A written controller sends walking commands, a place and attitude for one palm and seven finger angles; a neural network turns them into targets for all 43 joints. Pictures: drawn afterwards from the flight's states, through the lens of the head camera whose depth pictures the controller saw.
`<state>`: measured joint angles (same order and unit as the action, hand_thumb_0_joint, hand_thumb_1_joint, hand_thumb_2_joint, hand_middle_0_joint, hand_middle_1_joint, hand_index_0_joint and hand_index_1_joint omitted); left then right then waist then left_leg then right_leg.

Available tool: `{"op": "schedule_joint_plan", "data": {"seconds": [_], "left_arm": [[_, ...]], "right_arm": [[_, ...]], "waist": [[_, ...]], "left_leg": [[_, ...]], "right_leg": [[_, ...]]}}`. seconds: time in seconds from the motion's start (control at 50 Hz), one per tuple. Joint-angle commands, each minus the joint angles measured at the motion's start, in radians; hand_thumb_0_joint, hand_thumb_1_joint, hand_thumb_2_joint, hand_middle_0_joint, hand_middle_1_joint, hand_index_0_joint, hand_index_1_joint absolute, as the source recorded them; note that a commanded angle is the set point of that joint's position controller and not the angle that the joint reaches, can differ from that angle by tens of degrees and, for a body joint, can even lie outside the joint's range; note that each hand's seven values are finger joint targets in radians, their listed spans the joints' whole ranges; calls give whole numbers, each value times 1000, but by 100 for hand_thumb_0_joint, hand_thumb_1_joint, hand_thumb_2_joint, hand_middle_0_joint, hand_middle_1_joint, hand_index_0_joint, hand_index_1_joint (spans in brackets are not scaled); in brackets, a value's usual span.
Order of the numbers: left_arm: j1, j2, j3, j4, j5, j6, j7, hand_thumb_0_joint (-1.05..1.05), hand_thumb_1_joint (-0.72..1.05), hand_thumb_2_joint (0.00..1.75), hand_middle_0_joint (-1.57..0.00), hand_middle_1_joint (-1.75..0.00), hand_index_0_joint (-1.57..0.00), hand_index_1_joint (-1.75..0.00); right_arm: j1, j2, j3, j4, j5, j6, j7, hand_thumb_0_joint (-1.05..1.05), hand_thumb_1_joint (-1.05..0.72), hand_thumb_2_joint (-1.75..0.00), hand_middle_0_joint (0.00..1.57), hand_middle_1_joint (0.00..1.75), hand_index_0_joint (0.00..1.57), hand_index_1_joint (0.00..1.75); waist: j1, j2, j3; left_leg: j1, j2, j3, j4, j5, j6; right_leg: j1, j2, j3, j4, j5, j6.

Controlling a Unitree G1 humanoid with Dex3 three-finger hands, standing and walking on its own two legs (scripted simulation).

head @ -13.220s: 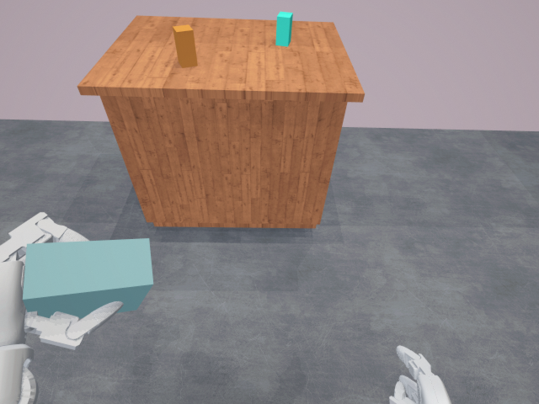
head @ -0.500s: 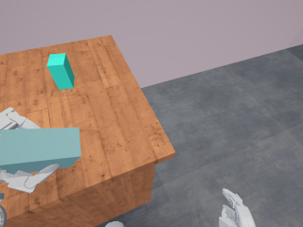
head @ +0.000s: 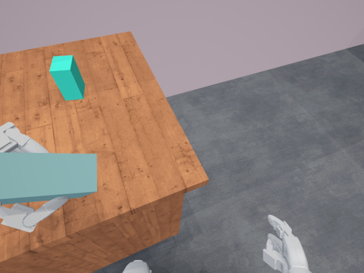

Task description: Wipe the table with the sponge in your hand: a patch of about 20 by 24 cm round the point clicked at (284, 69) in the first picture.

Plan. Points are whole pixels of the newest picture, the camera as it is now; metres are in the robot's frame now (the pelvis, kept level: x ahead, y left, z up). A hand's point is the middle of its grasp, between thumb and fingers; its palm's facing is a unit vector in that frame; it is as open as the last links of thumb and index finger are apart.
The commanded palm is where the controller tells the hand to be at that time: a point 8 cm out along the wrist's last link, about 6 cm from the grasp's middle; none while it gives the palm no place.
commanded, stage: shuffle to correct the standing spot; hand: left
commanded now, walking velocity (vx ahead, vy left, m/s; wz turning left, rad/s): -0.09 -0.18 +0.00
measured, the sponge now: (61, 179) +0.23 +0.21 +0.15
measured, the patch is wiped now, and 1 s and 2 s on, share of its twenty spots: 0.00 0.00 0.00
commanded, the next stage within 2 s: come to a stop and stand still in 0.48 s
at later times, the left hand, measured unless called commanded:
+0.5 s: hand (30, 183) +0.22 +0.24 +0.17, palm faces +0.35 -0.84 -0.41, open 9.5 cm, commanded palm +0.15 +0.28 +0.19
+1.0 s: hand (15, 167) +0.24 +0.27 +0.16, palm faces +0.38 -0.83 -0.41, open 9.5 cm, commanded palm +0.18 +0.31 +0.19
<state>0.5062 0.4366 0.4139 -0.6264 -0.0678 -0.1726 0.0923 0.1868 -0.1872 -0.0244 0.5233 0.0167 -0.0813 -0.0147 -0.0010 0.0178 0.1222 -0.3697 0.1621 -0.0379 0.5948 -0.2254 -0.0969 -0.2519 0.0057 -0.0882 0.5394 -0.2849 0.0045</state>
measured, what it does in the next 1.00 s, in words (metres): stands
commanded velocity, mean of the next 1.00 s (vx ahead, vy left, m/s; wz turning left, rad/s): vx -0.04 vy -0.10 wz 0.00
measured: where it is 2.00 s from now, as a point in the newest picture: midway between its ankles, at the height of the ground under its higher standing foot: outside the picture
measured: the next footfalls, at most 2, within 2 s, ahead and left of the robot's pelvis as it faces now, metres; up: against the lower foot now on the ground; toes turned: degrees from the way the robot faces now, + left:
none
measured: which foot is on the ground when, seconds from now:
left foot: down 0.00-1.00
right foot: down 0.00-1.00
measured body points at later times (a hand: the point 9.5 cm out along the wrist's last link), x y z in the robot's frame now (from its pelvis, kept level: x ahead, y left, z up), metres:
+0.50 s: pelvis +0.00 +0.00 +0.00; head +0.03 +0.01 +0.44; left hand +0.19 +0.28 +0.19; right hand +0.15 -0.23 -0.09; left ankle +0.05 +0.18 -0.73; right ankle +0.00 -0.13 -0.73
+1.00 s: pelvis +0.02 +0.03 +0.01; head +0.05 +0.04 +0.45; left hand +0.21 +0.32 +0.19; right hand +0.20 -0.20 -0.07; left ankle +0.05 +0.18 -0.73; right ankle +0.00 -0.13 -0.73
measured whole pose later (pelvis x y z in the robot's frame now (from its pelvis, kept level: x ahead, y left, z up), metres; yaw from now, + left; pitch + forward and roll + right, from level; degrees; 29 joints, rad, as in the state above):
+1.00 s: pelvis +0.02 +0.03 +0.01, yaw +1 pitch -1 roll -2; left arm 0.48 0.37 0.36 -0.52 -0.05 -0.13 0.14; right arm 0.19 -0.20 0.00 0.55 0.03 -0.06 -0.03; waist 0.00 0.01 0.07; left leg -0.29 0.10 -0.01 0.56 -0.25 -0.06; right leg -0.16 -0.05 -0.07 0.48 -0.29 0.05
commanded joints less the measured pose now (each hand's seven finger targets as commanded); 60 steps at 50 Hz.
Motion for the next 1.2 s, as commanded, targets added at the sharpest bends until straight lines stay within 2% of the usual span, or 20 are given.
{"op": "schedule_joint_plan", "data": {"seconds": [0.0, 0.04, 0.08, 0.14, 0.2, 0.22, 0.34, 0.36, 0.4, 0.46, 0.48, 0.5, 0.58, 0.64, 0.68, 0.76, 0.78, 0.84, 0.98, 1.18], "left_arm": [[5, 150, 134, -193, -17, -64, 30, 0, 10, 130, -120, -160, -120, -160], [23, 146, 138, -174, -23, -55, 35, 0, 10, 130, -120, -160, -120, -160], [24, 124, 114, -180, -29, -45, 42, 0, 10, 130, -120, -160, -120, -160], [-22, 135, 119, -205, -18, -37, 48, 0, 10, 130, -120, -160, -120, -160], [-62, 119, 94, -195, -8, -32, 51, 0, 10, 130, -120, -160, -120, -160], [-63, 114, 87, -180, -6, -31, 49, 0, 10, 130, -120, -160, -120, -160], [-78, 115, 78, -180, -12, -22, 52, 0, 10, 130, -120, -160, -120, -160], [-67, 124, 82, -185, -15, -19, 58, 0, 10, 130, -120, -160, -120, -160], [-75, 129, 91, -186, -15, -22, 56, 0, 10, 130, -120, -160, -120, -160], [-45, 137, 102, -164, -12, -19, 57, 0, 10, 130, -120, -160, -120, -160], [-47, 110, 81, -164, -15, -23, 51, 0, 10, 130, -120, -160, -120, -160], [-58, 135, 102, -176, -15, -25, 52, 0, 10, 130, -120, -160, -120, -160], [-27, 120, 96, -152, -20, -23, 51, 0, 10, 130, -120, -160, -120, -160], [-32, 142, 113, -147, -15, -24, 62, 0, 10, 130, -120, -160, -120, -160], [-13, 116, 91, -140, -12, -26, 70, 0, 10, 130, -120, -160, -120, -160], [-23, 141, 106, -151, 0, -27, 78, 0, 10, 130, -120, -160, -120, -160], [-17, 113, 85, -133, 4, -28, 74, 0, 10, 130, -120, -160, -120, -160], [-51, 110, 77, -113, 10, -25, 72, 0, 10, 130, -120, -160, -120, -160], [-84, 78, 40, -121, 17, -27, 70, 0, 10, 130, -120, -160, -120, -160], [-96, 73, 35, -117, 23, -23, 71, 0, 10, 130, -120, -160, -120, -160]], "right_arm": [[-25, -125, -54, -142, 5, -49, -10, 0, -90, -90, 20, 30, 20, 30], [-19, -121, -52, -143, 8, -52, -10, 0, -90, -90, 20, 30, 20, 30], [-22, -122, -40, -143, 9, -46, -14, 0, -90, -90, 20, 30, 20, 30], [-35, -134, -41, -145, 5, -59, -16, 0, -90, -90, 20, 30, 20, 30], [-39, -139, -42, -138, 9, -63, -15, 0, -90, -90, 20, 30, 20, 30], [-36, -137, -41, -136, 9, -65, -11, 0, -90, -90, 20, 30, 20, 30], [-20, -130, -42, -120, 6, -68, -4, 0, -90, -90, 20, 30, 20, 30], [-30, -128, -36, -116, 12, -67, -7, 0, -90, -90, 20, 30, 20, 30], [-35, -131, -36, -116, 3, -62, -7, 0, -90, -90, 20, 30, 20, 30], [-40, -123, -33, -117, 12, -55, -5, 0, -90, -90, 20, 30, 20, 30], [-27, -124, -33, -114, 9, -53, -5, 0, -90, -90, 20, 30, 20, 30], [-29, -130, -40, -117, 6, -53, -5, 0, -90, -90, 20, 30, 20, 30], [-23, -122, -37, -113, 8, -46, -4, 0, -90, -90, 20, 30, 20, 30], [-25, -117, -39, -114, 13, -43, -5, 0, -90, -90, 20, 30, 20, 30], [-37, -115, -30, -108, 16, -39, -12, 0, -90, -90, 20, 30, 20, 30], [-67, -120, -29, -113, 20, -32, -20, 0, -90, -90, 20, 30, 20, 30], [-56, -121, -27, -110, 15, -28, -19, 0, -90, -90, 20, 30, 20, 30], [-57, -124, -32, -112, 18, -27, -18, 0, -90, -90, 20, 30, 20, 30], [-70, -128, -20, -111, 14, -34, -25, 0, -90, -90, 20, 30, 20, 30], [-71, -124, -15, -110, 12, -43, -25, 0, -90, -90, 20, 30, 20, 30]], "waist": [[-4, 67, -224], [-7, 24, -214], [-13, 38, -205], [-5, 113, -185], [-5, 155, -161], [-2, 142, -158], [-11, 35, -180], [-17, 56, -190], [-11, 110, -172], [-14, 94, -162], [-14, 83, -171], [-10, 75, -182], [-13, 44, -224], [-10, -29, -249], [-13, -13, -256], [-5, 43, -248], [-3, 44, -238], [-1, 25, -218], [0, 97, -211], [3, 109, -227]], "left_leg": [[114, 9, 14, -35, 54, 106], [89, -17, 19, -21, -113, 104], [98, -13, 2, -62, -192, 115], [45, 36, -70, -151, -220, 135], [6, 52, -91, -193, -279, 142], [-2, 44, -76, -173, -297, 139], [53, -26, -9, -42, -193, 117], [93, -25, -24, -68, -168, 120], [58, 8, -58, -120, -167, 129], [52, -2, -45, -111, -165, 129], [55, -5, -39, -98, -152, 128], [60, 0, -35, -86, -108, 126], [104, -21, -1, -17, 43, 120], [126, -57, 37, 62, 147, 106], [172, -56, 31, 28, 222, 114], [210, -35, 14, -41, 326, 126], [199, -30, 11, -47, 324, 131], [176, -43, 19, -49, 250, 124], [177, -32, -20, -153, 144, 138], [178, -37, -22, -183, 98, 139]], "right_leg": [[-14, -104, 65, -106, 185, -42], [-52, -124, 89, -122, 100, -57], [-87, -110, 81, -116, 7, -50], [-52, -57, 46, -75, -38, -18], [-10, -32, 33, -64, -56, -9], [-8, -35, 35, -78, -59, -14], [-50, -99, 77, -120, 20, -64], [-59, -96, 77, -104, 38, -65], [-45, -62, 46, -82, 16, -36], [-30, -65, 55, -99, 32, -37], [-29, -64, 47, -93, 48, -39], [-19, -69, 49, -92, 79, -40], [6, -98, 64, -91, 195, -55], [48, -157, 110, -109, 354, -75], [56, -153, 98, -94, 402, -67], [82, -118, 63, -89, 377, -31], [89, -107, 48, -95, 352, -26], [95, -113, 62, -125, 327, -32], [102, -79, 38, -131, 216, -20], [127, -73, 33, -149, 214, -18]]}}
